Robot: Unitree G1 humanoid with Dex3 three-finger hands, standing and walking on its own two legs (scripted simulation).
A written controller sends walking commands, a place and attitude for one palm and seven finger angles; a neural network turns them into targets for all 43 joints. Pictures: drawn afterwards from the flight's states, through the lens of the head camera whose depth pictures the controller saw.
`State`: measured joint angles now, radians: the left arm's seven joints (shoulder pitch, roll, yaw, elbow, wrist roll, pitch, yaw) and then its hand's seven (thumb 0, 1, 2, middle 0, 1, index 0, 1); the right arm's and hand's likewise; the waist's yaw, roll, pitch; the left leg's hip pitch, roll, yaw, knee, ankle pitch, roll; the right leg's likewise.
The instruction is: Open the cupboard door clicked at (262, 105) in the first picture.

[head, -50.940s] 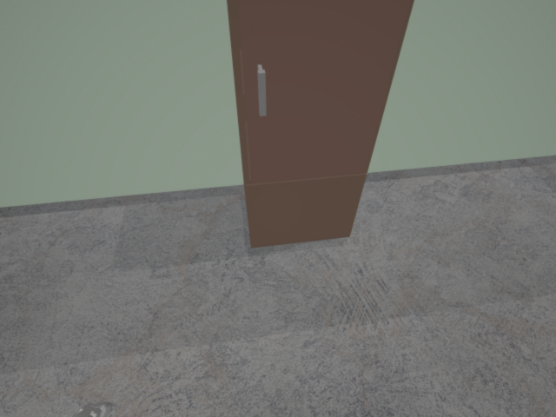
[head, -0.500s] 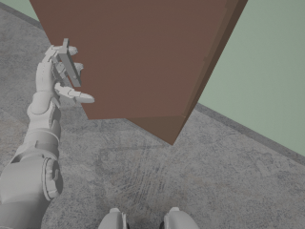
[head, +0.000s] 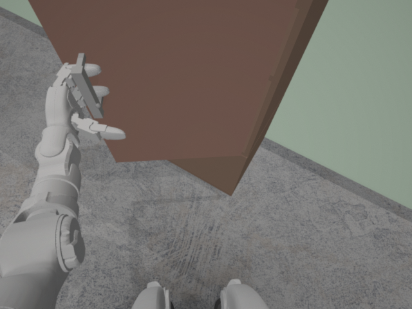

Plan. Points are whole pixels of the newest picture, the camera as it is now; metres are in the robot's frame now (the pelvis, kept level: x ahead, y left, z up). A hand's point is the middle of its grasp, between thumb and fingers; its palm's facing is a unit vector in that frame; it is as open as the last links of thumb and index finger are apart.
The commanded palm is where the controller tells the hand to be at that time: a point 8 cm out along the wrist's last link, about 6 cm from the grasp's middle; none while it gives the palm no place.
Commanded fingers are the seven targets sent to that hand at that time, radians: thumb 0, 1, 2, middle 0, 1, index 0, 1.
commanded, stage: close the thumb around the handle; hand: left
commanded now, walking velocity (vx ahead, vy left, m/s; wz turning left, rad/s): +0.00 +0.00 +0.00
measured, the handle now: (90, 87) +0.53 +0.20 +0.08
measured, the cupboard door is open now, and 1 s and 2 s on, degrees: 36 36 76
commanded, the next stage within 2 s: pull the door open along its arc in 0.80 s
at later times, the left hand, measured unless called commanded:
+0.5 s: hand (99, 106) +0.48 +0.18 +0.08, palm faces +0.04 -1.00 +0.00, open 9.6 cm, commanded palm +0.46 +0.22 +0.08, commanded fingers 0.00 0.68 0.80 -0.38 -1.33 -0.38 -1.33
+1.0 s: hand (101, 106) +0.48 +0.17 +0.08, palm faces +0.05 -1.00 +0.01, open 5.4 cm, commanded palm +0.44 +0.22 +0.08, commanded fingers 0.00 0.90 0.90 -0.40 -1.35 -0.40 -1.35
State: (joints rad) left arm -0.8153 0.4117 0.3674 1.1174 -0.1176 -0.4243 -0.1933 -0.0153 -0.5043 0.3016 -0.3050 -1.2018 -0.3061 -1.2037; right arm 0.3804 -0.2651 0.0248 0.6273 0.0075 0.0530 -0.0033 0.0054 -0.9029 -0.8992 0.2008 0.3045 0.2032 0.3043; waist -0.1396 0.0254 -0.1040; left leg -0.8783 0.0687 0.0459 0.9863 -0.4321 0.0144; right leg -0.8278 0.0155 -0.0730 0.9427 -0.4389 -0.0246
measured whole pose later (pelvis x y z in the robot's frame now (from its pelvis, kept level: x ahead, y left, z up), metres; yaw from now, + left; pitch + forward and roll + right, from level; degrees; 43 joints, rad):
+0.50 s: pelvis +0.00 +0.00 +0.00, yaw +0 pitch +18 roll -2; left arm -0.82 0.39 0.35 1.13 -0.11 -0.43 -0.17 -0.01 0.15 0.58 -0.35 -1.27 -0.35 -1.27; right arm 0.37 -0.26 0.03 0.63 0.01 0.05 0.00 0.01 -0.90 -0.90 0.20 0.30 0.20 0.30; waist -0.13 0.03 -0.11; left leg -0.87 0.06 0.05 0.99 -0.43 0.02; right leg -0.82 0.01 -0.07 0.95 -0.44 -0.02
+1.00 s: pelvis +0.00 +0.00 +0.00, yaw +0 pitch +18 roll -2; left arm -0.78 0.38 0.35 1.09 -0.12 -0.43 -0.16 0.01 0.79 0.84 -0.37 -1.35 -0.38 -1.35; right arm 0.39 -0.26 0.02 0.63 0.00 0.06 0.00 0.01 -0.90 -0.90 0.20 0.30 0.20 0.30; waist -0.14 0.03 -0.11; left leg -0.86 0.07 0.05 0.98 -0.44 0.02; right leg -0.81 0.02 -0.06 0.93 -0.44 -0.02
